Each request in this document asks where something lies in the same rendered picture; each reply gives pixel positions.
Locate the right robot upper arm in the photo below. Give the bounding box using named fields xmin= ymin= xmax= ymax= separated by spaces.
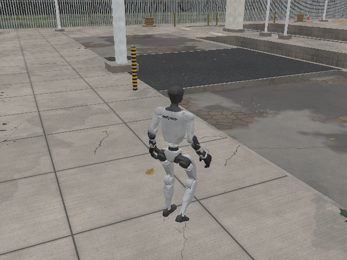
xmin=183 ymin=111 xmax=195 ymax=144

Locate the left robot hand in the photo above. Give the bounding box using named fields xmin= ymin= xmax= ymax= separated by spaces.
xmin=149 ymin=146 xmax=160 ymax=159

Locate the right robot hand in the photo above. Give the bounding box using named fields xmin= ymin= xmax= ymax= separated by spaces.
xmin=199 ymin=154 xmax=212 ymax=168

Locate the left robot upper arm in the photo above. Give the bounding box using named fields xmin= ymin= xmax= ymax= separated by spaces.
xmin=148 ymin=107 xmax=165 ymax=135

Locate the robot left forearm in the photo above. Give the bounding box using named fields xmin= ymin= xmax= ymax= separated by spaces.
xmin=148 ymin=132 xmax=156 ymax=148

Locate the humanoid robot torso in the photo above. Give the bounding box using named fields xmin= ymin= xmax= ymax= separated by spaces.
xmin=162 ymin=105 xmax=186 ymax=163

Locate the robot right forearm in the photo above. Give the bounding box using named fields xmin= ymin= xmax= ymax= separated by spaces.
xmin=191 ymin=135 xmax=207 ymax=159

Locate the left robot foot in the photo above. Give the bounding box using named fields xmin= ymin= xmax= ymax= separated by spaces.
xmin=163 ymin=204 xmax=177 ymax=217

